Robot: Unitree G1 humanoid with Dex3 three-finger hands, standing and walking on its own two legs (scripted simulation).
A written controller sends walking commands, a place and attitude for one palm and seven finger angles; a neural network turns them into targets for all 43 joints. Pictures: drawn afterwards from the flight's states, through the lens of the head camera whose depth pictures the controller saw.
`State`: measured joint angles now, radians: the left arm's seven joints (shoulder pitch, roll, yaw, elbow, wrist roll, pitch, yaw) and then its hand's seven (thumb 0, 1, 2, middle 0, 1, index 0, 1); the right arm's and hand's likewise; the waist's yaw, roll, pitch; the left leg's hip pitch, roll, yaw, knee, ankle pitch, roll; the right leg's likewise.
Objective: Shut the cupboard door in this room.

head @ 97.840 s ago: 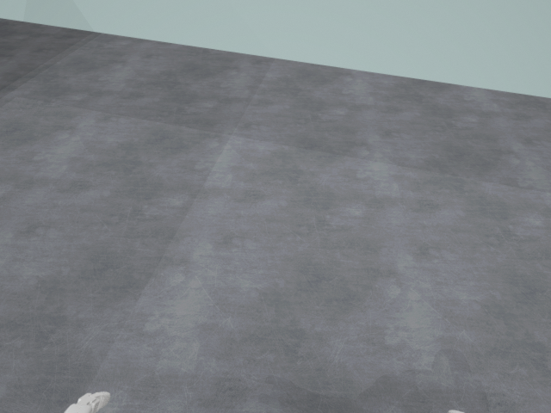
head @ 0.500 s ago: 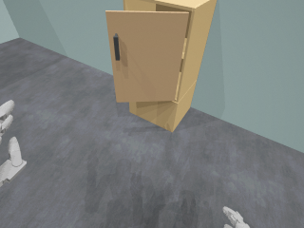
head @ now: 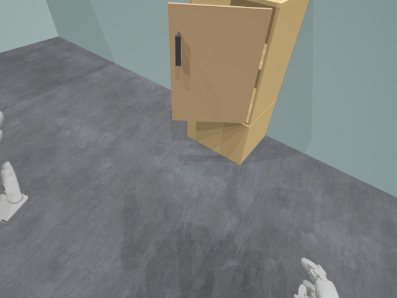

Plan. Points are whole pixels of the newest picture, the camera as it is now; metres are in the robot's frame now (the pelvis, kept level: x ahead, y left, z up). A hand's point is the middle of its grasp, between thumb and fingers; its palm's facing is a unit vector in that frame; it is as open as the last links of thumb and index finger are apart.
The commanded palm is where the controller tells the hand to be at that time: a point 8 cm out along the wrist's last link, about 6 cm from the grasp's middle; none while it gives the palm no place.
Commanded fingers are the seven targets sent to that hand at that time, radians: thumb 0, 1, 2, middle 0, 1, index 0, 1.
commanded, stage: stop stepping back and stand still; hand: left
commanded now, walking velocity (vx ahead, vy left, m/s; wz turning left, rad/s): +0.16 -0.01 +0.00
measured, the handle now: (178, 48) +1.09 +0.12 +0.04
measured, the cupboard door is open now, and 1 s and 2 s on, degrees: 37 37 37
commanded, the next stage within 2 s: let the arm hang, fingers relaxed in 1.44 s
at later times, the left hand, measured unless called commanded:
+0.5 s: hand (42, 175) +0.24 +0.25 +0.19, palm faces +0.44 -0.74 -0.51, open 7.4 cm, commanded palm +0.17 +0.29 +0.19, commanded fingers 0.00 0.90 0.90 -0.20 -0.30 -0.20 -0.30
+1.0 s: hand (26, 169) +0.27 +0.29 +0.17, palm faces +0.42 -0.77 -0.47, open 7.4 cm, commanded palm +0.21 +0.32 +0.19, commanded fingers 0.00 0.90 0.90 -0.20 -0.30 -0.20 -0.30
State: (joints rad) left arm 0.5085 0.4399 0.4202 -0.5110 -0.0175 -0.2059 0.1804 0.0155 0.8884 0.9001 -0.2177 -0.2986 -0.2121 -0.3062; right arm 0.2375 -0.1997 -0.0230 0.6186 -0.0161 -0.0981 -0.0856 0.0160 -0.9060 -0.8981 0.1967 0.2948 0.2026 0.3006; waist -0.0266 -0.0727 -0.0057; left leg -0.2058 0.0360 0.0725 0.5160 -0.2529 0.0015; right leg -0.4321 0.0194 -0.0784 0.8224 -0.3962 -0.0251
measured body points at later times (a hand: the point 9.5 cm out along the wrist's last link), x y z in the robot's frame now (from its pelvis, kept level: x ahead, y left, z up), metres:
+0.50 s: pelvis +0.04 -0.02 +0.00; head +0.07 -0.01 +0.45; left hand +0.21 +0.28 +0.22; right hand +0.20 -0.27 -0.08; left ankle +0.05 +0.10 -0.73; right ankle +0.05 -0.09 -0.73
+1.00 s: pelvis +0.06 +0.02 +0.01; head +0.08 +0.03 +0.46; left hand +0.24 +0.33 +0.20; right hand +0.23 -0.20 -0.07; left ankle +0.05 +0.10 -0.73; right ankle +0.05 -0.09 -0.73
